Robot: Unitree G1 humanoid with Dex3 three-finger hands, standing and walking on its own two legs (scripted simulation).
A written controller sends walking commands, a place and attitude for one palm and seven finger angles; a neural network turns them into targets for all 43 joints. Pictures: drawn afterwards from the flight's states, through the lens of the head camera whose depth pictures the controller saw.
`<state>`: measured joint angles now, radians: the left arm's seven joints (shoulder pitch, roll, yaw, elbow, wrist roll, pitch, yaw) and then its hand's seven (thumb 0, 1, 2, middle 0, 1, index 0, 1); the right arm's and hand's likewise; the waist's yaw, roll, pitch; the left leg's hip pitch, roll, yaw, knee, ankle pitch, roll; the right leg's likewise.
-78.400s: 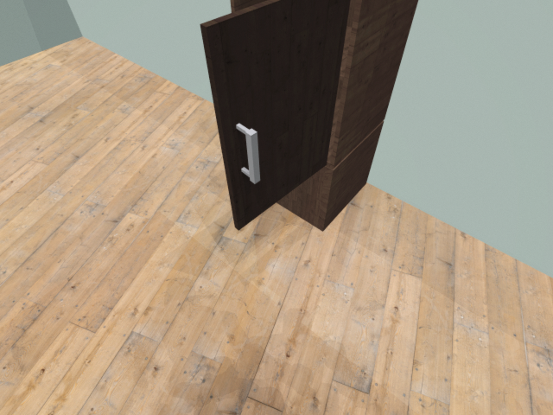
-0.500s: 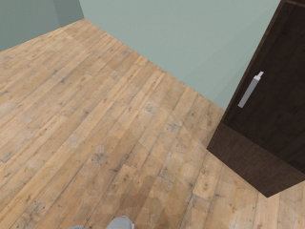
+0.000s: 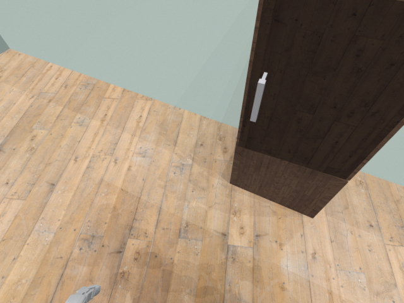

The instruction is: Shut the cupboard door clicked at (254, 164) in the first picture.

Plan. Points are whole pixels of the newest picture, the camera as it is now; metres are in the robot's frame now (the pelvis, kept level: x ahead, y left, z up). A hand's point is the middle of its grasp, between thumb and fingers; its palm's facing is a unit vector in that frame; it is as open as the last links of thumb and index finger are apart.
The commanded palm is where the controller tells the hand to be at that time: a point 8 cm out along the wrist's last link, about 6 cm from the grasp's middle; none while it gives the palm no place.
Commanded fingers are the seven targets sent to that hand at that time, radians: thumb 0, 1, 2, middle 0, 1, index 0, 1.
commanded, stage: turn to face it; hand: left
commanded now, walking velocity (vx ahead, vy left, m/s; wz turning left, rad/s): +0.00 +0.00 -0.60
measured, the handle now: (259, 98) +0.68 -0.13 -0.04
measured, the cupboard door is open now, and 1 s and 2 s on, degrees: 4 4 4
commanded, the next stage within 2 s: take the last steps up to it in 0.58 s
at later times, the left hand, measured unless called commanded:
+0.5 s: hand (120, 296) +0.15 +0.20 -0.17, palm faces -0.15 -0.97 -0.21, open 7.4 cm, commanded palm none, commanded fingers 0.00 0.90 0.90 -0.20 -0.30 -0.20 -0.30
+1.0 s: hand (158, 263) +0.22 +0.12 -0.15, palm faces -0.34 -0.91 -0.23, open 7.3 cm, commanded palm none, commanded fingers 0.00 0.90 0.90 -0.20 -0.30 -0.20 -0.30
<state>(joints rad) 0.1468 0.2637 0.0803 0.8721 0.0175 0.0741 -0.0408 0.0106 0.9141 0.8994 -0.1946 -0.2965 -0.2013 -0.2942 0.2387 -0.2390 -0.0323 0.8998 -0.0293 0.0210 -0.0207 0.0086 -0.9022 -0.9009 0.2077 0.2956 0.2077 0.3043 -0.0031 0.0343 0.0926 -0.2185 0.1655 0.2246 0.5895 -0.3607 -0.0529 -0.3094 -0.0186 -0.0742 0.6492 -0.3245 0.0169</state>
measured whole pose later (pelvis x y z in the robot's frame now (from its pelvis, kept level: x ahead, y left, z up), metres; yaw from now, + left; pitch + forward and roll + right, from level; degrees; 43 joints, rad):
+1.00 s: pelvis +0.08 -0.03 +0.01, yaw -21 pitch +1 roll -1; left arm 0.22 0.18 0.05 0.96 0.02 0.01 -0.02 0.01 0.91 0.90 -0.20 -0.30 -0.20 -0.29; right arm 0.33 -0.25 -0.05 1.06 -0.03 0.04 -0.02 0.01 -0.91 -0.90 0.21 0.30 0.20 0.30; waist -0.03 0.06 0.00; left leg -0.39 0.09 0.07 0.94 -0.48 -0.02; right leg -0.14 0.03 -0.07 0.47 -0.35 -0.06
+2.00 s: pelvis +0.20 -0.12 +0.00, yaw -22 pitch +0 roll +0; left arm 0.17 0.21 0.06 0.97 0.03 0.03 0.04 0.01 0.91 0.90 -0.20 -0.30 -0.21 -0.30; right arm 0.16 -0.21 -0.04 0.97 -0.01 0.03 -0.02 0.01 -0.91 -0.90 0.20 0.29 0.20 0.30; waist 0.03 -0.04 0.07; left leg -0.21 -0.01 0.02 0.52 -0.30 -0.02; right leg -0.36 -0.08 -0.02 0.54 -0.17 0.04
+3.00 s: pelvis +0.16 -0.09 +0.02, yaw -24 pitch -1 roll +0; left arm 0.30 0.12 0.00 1.14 0.01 0.01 0.04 0.01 0.91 0.90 -0.20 -0.30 -0.20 -0.29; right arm 0.31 -0.11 0.00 1.14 -0.01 0.00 -0.04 0.01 -0.91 -0.90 0.20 0.29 0.20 0.30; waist 0.00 -0.03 0.05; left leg -0.19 -0.02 0.06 0.37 -0.17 0.04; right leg -0.16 0.00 0.01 0.39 -0.21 0.00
